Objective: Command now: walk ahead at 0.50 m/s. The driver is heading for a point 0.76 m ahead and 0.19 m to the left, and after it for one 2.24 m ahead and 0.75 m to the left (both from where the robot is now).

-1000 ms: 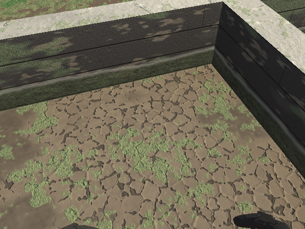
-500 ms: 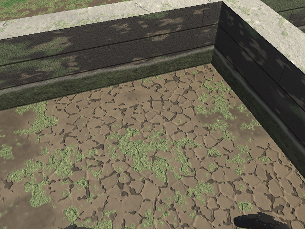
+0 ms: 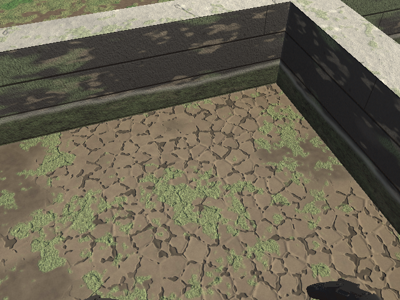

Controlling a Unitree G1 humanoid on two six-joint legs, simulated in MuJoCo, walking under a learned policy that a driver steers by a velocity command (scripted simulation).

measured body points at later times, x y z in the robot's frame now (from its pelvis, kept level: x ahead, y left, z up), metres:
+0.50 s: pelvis +0.00 +0.00 +0.00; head +0.00 +0.00 +0.45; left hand +0.20 +0.21 -0.07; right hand +0.22 -0.20 -0.06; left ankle -0.02 +0.10 -0.75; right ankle -0.04 -0.13 -0.75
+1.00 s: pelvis +0.00 +0.00 +0.00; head +0.00 +0.00 +0.45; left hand +0.19 +0.21 -0.07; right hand +0.22 -0.20 -0.06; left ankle -0.02 +0.10 -0.75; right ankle -0.04 -0.14 -0.75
